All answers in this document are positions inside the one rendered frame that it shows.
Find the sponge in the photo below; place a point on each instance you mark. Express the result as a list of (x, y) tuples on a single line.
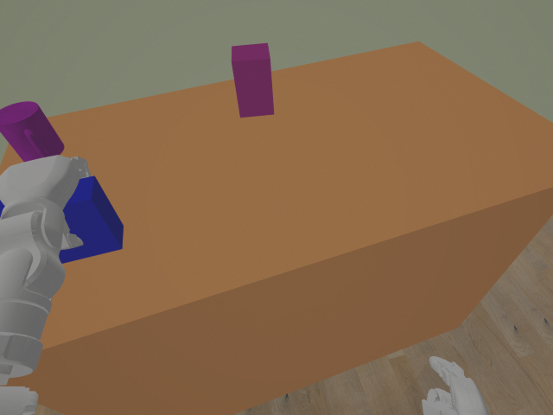
[(90, 216)]

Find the robot right hand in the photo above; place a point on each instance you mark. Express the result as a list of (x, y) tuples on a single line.
[(464, 397)]

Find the left robot upper arm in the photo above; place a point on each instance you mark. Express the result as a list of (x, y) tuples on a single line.
[(17, 400)]

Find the robot left hand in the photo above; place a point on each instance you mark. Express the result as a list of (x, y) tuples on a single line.
[(53, 178)]

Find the left robot forearm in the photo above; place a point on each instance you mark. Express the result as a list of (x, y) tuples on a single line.
[(31, 273)]

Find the table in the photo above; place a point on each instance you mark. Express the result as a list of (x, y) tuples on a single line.
[(385, 197)]

